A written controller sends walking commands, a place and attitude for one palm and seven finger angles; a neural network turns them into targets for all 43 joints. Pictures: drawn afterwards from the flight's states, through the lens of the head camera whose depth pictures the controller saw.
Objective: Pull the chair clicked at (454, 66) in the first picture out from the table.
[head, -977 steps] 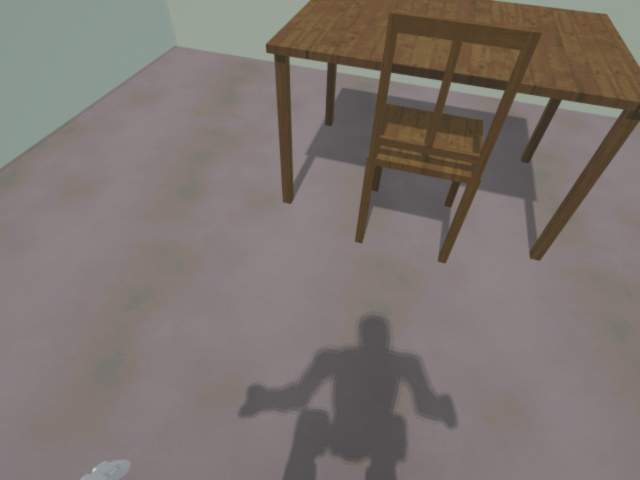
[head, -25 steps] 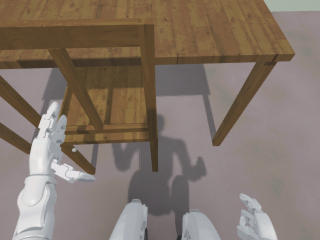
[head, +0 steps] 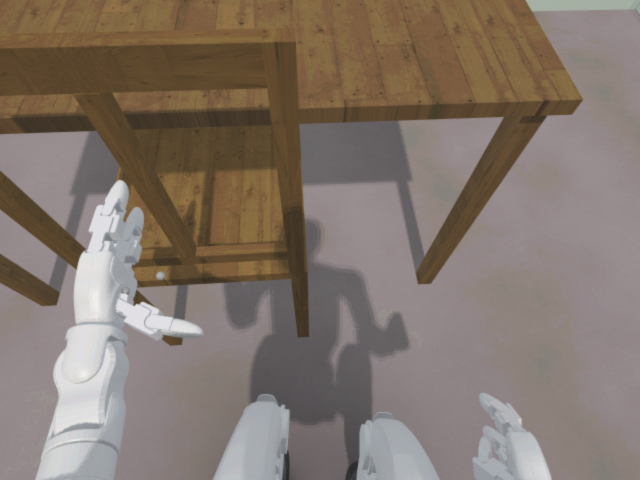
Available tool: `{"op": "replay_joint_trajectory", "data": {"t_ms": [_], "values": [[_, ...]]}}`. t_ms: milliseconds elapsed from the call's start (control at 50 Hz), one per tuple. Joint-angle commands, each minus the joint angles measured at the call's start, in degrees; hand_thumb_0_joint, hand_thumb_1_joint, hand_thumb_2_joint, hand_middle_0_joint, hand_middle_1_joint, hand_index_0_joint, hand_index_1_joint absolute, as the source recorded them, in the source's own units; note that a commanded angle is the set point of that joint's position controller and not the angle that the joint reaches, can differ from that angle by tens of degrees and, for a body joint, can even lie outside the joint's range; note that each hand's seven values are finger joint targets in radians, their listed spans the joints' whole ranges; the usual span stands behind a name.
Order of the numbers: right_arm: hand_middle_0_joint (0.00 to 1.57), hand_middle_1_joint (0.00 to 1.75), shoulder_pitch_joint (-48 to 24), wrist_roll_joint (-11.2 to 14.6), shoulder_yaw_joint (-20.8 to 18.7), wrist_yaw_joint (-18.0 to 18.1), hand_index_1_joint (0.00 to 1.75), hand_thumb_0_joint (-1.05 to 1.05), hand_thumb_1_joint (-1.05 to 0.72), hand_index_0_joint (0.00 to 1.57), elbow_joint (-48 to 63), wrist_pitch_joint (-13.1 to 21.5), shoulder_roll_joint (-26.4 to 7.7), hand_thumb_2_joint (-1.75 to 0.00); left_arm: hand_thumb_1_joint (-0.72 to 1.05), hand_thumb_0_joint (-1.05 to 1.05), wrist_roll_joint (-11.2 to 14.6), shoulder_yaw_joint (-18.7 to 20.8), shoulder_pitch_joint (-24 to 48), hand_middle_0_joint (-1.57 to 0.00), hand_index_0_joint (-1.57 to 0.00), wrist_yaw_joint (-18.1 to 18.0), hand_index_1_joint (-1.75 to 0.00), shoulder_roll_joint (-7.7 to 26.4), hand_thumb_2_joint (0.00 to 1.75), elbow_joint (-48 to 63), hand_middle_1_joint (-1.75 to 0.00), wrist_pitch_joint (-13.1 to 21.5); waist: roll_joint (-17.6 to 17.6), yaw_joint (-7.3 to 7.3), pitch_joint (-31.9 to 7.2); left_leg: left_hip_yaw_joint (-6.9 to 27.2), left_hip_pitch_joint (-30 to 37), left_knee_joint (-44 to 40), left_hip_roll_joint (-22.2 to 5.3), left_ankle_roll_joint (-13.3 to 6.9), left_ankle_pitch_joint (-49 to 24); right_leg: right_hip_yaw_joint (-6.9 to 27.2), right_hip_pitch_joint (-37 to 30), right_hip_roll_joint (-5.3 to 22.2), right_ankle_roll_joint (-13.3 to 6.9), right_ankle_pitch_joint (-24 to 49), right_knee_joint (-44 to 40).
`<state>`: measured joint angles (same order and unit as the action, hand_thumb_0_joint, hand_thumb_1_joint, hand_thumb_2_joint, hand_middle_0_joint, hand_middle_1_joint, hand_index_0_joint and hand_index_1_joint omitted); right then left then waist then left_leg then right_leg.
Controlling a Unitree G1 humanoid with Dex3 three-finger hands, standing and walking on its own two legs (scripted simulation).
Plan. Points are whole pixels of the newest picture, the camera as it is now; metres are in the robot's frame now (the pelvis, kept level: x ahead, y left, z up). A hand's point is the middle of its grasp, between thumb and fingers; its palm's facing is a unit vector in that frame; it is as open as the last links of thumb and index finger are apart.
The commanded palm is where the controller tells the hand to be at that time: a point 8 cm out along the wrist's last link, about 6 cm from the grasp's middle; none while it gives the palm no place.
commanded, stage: push the fingers through the gap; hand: left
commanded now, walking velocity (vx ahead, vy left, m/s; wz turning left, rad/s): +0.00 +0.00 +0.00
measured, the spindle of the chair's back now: (153, 193) +0.45 +0.25 +0.05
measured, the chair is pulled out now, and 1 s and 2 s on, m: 0.00 0.00 0.00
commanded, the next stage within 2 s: hook a spindle and tug to test in 1.18 s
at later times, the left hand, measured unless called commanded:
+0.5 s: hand (160, 242) +0.39 +0.23 +0.02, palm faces +0.11 -0.99 -0.04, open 16.9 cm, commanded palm +0.36 +0.27 +0.03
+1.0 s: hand (162, 221) +0.41 +0.23 +0.03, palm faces +0.14 -0.99 -0.02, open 16.9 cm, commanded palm +0.39 +0.27 +0.03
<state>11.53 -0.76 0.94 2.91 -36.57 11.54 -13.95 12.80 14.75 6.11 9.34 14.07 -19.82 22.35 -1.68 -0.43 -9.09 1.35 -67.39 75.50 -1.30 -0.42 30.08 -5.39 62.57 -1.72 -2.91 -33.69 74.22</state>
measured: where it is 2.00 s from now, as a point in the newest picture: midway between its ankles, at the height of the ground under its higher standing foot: outside the picture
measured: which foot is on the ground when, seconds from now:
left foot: down 0.00-1.00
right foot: down 0.00-1.00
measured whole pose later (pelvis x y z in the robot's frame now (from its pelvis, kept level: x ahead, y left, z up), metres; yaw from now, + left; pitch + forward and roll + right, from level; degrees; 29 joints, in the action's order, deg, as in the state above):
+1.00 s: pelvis +0.00 +0.01 +0.00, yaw -2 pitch +24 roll -3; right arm 14.9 -1.1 0.5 0.6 -38.7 6.9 -14.8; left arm 9.9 21.9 25.5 10.3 18.9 -42.0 25.9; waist -1.4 -3.6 -9.4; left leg 0.2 -70.3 75.4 -1.8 -1.5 29.6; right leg -4.1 65.7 -2.2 -1.7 -32.3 73.4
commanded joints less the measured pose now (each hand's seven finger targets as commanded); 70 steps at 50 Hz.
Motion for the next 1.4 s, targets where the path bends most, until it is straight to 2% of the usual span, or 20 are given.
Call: {"op": "replay_joint_trajectory", "data": {"t_ms": [0, 60, 100, 160, 260, 340, 440, 540, 620, 720, 840, 860, 940, 980, 1040, 1120, 1140, 1220, 1260, 1380], "values": [[0.20, 0.30, 0.95, 0.04, -3.08, 0.14, 0.30, 0.00, -0.90, 0.20, 4.34, 2.32, -8.16, -0.90, -0.50, 0.00, -0.57, 4.28, 13.77, -0.06, -0.06, -1.30, -0.08, 10.29, 0.30, 3.30, -0.08, 7.54, -0.92, -1.62, -18.67, 1.63, 13.37, -7.40, 1.82, -0.55, -11.50, 5.29, -7.19, -1.00, 1.64, 13.70, -10.05], [0.20, 0.30, 2.21, 0.88, -3.13, -0.21, 0.30, 0.00, -0.90, 0.20, 5.25, 1.38, -8.95, -0.90, -0.50, 0.00, -0.69, 3.29, 12.20, -0.06, -0.06, 1.53, -0.08, 10.02, 0.30, -3.35, -0.08, 3.59, 0.32, -1.27, -18.09, 1.01, 11.52, -8.37, 1.90, -0.72, -9.91, 6.13, -9.12, -0.48, 1.56, 12.93, -11.58], [0.20, 0.30, 2.80, 1.47, -3.52, -0.05, 0.30, 0.00, -0.90, 0.20, 6.72, 0.69, -9.23, -0.90, -0.50, 0.00, -0.14, 3.98, 13.08, -0.06, -0.06, 3.05, -0.08, 11.63, 0.30, -0.85, -0.08, 1.42, -0.94, -0.39, -21.85, 0.80, 14.37, -9.28, 1.82, -0.71, -12.50, 6.09, -11.53, -0.43, 1.50, 15.97, -11.91], [0.20, 0.30, 3.35, 1.29, -3.92, 0.19, 0.30, 0.00, -0.90, 0.20, 7.14, 0.58, -9.26, -0.90, -0.50, 0.00, 1.26, 7.32, 18.13, -0.06, -0.06, 2.56, -0.08, 14.80, 0.30, 6.59, -0.08, 2.29, -2.00, 0.10, -27.99, 1.48, 19.19, -9.30, 1.61, -0.50, -18.00, 5.46, -13.40, -0.73, 1.63, 21.19, -10.91], [0.20, 0.30, 3.06, -0.04, -3.66, -0.04, 0.30, 0.00, -0.90, 0.20, 4.24, 1.12, -8.70, -0.90, -0.50, 0.00, -0.23, 8.67, 25.06, -0.06, -0.06, -1.90, -0.08, 15.61, 0.30, 6.31, -0.08, 8.84, -3.24, -1.46, -25.04, 2.13, 19.34, -8.45, 1.48, -0.19, -16.15, 4.86, -8.22, -1.45, 1.65, 17.53, -9.81], [0.20, 0.30, 3.70, 0.07, -3.57, -0.43, 0.30, 0.00, -0.90, 0.20, 3.34, 0.48, -9.32, -0.90, -0.50, 0.00, -1.98, 5.47, 23.60, -0.06, -0.06, -0.44, -0.08, 12.74, 0.30, -5.16, -0.08, 7.91, -1.12, -3.13, -20.22, 1.59, 14.80, -8.39, 1.53, -0.61, -11.64, 5.09, -6.49, -1.28, 1.58, 14.29, -10.54], [0.20, 0.30, 5.03, 1.03, -3.90, -0.33, 0.30, 0.00, -0.90, 0.20, 4.82, -0.36, -10.17, -0.90, -0.50, 0.00, -0.24, 5.30, 24.53, -0.06, -0.06, 3.34, -0.08, 13.37, 0.30, -5.86, -0.08, 3.57, -3.09, -2.08, -24.55, 2.03, 19.15, -9.64, 1.32, -0.33, -14.98, 4.50, -7.87, -1.14, 1.26, 17.09, -11.23], [0.20, 0.30, 5.33, 0.34, -3.77, -0.19, 0.30, 0.00, -0.90, 0.20, 3.82, -0.35, -9.94, -0.90, -0.50, 0.00, -0.22, 9.88, 32.72, -0.06, -0.06, 0.40, -0.08, 18.37, 0.30, -1.57, -0.08, 6.77, -3.21, -2.11, -26.53, 2.94, 21.16, -9.18, 1.12, -0.02, -17.09, 4.06, -6.88, -1.58, 1.44, 17.52, -10.12], [0.20, 0.30, 5.18, -0.27, -3.46, -0.75, 0.30, 0.00, -0.90, 0.20, 2.52, -0.64, -9.64, -0.90, -0.50, 0.00, -2.41, 8.45, 34.81, -0.06, -0.06, -1.20, -0.08, 16.71, 0.30, -7.24, -0.08, 9.28, -3.21, -3.11, -23.60, 2.62, 18.29, -8.77, 1.25, -0.09, -12.94, 4.24, -4.41, -1.55, 1.52, 13.96, -9.90], [0.20, 0.30, 6.53, 0.28, -3.62, -0.90, 0.30, 0.00, -0.90, 0.20, 2.62, -1.44, -10.49, -0.90, -0.50, 0.00, -2.80, 6.12, 36.20, -0.06, -0.06, 1.93, -0.08, 15.96, 0.30, -13.81, -0.08, 6.79, -3.41, -4.00, -23.67, 2.61, 18.24, -9.06, 1.01, -0.19, -12.29, 4.34, -4.03, -1.29, 1.38, 13.86, -10.71], [0.20, 0.30, 7.74, 0.34, -3.91, -0.93, 0.30, 0.00, -0.90, 0.20, 3.42, -2.06, -10.84, -0.90, -0.50, 0.00, -1.16, 10.21, 36.64, -0.06, -0.06, 2.33, -0.08, 20.11, 0.30, -10.12, -0.08, 6.37, -3.73, -2.20, -29.73, 3.09, 21.65, -8.81, 0.97, -0.11, -18.61, 4.00, -7.03, -1.61, 1.22, 18.76, -9.86], [0.20, 0.30, 7.54, 0.27, -3.89, -1.16, 0.30, 0.00, -0.90, 0.20, 3.53, -2.14, -10.35, -0.90, -0.50, 0.00, -1.10, 9.49, 36.54, -0.06, -0.06, 1.95, -0.08, 18.90, 0.30, -9.03, -0.08, 6.80, -4.80, -2.27, -29.99, 2.80, 22.15, -8.73, 1.11, -0.06, -18.99, 4.20, -6.96, -1.52, 1.47, 19.07, -10.19], [0.20, 0.30, 7.51, -0.05, -3.79, -1.44, 0.30, 0.00, -0.90, 0.20, 2.79, -2.60, -10.34, -0.90, -0.50, 0.00, -2.29, 11.43, 35.08, -0.06, -0.06, -0.01, -0.08, 20.61, 0.30, -10.67, -0.08, 8.26, -3.42, -2.33, -26.41, 2.56, 19.36, -8.91, 0.98, -0.17, -16.98, 4.15, -6.65, -1.86, 1.40, 17.61, -9.94], [0.20, 0.30, 7.08, 0.03, -3.75, -1.57, 0.30, 0.00, -0.90, 0.20, 2.74, -2.76, -10.15, -0.90, -0.50, 0.00, -2.78, 9.37, 35.49, -0.06, -0.06, -0.19, -0.08, 18.30, 0.30, -11.16, -0.08, 8.43, -3.36, -3.11, -24.91, 2.45, 18.86, -9.35, 0.95, -0.20, -14.54, 4.09, -5.38, -1.77, 1.54, 15.54, -10.35], [0.20, 0.30, 7.34, 0.10, -3.98, -1.74, 0.30, 0.00, -0.90, 0.20, 3.26, -2.81, -10.39, -0.90, -0.50, 0.00, -2.45, 7.81, 34.05, -0.06, -0.06, 0.59, -0.08, 16.72, 0.30, -9.90, -0.08, 8.11, -5.56, -2.97, -26.35, 2.58, 21.64, -9.76, 0.96, 0.00, -15.97, 3.92, -5.25, -1.87, 1.24, 16.21, -10.67], [0.20, 0.30, 7.19, 0.39, -3.87, -1.25, 0.30, 0.00, -0.90, 0.20, 2.73, -3.04, -10.23, -0.90, -0.50, 0.00, -1.78, 7.26, 35.48, -0.06, -0.06, 1.63, -0.08, 16.25, 0.30, -12.02, -0.08, 7.51, -1.74, -4.01, -23.73, 2.19, 17.92, -9.47, 1.06, -0.52, -13.26, 4.53, -6.44, -1.63, 1.71, 15.26, -11.65], [0.20, 0.30, 7.46, 0.40, -3.88, -1.12, 0.30, 0.00, -0.90, 0.20, 2.77, -2.92, -10.43, -0.90, -0.50, 0.00, -1.68, 9.02, 35.41, -0.06, -0.06, 1.63, -0.08, 18.19, 0.30, -11.46, -0.08, 7.76, -2.46, -3.13, -24.74, 2.27, 18.20, -9.35, 1.05, -0.45, -14.43, 4.56, -7.07, -1.69, 1.40, 16.21, -11.10], [0.20, 0.30, 6.83, 0.26, -3.89, -1.33, 0.30, 0.00, -0.90, 0.20, 3.08, -2.79, -10.05, -0.90, -0.50, 0.00, -1.72, 8.85, 34.28, -0.06, -0.06, 1.06, -0.08, 17.67, 0.30, -9.17, -0.08, 8.71, -4.76, -2.37, -25.95, 2.38, 21.22, -9.83, 1.03, 0.04, -16.04, 4.15, -6.52, -1.72, 1.29, 16.67, -11.00], [0.20, 0.30, 6.85, 0.12, -3.83, -1.43, 0.30, 0.00, -0.90, 0.20, 2.84, -2.76, -9.95, -0.90, -0.50, 0.00, -2.27, 7.59, 35.43, -0.06, -0.06, 0.56, -0.08, 16.63, 0.30, -9.14, -0.08, 9.06, -4.86, -2.96, -25.67, 2.59, 21.80, -9.61, 1.03, 0.03, -16.77, 4.02, -5.56, -1.75, 1.35, 17.12, -10.75], [0.20, 0.30, 6.40, 0.28, -3.75, -1.37, 0.30, 0.00, -0.90, 0.20, 2.90, -3.09, -10.05, -0.90, -0.50, 0.00, -2.23, 8.07, 33.98, -0.17, -0.17, 0.58, -0.41, 16.79, 0.30, -11.70, -0.41, 8.30, -2.07, -3.12, -23.93, 2.17, 18.26, -9.57, 1.15, -0.22, -14.18, 4.38, -6.85, -1.58, 1.52, 16.13, -11.12]]}}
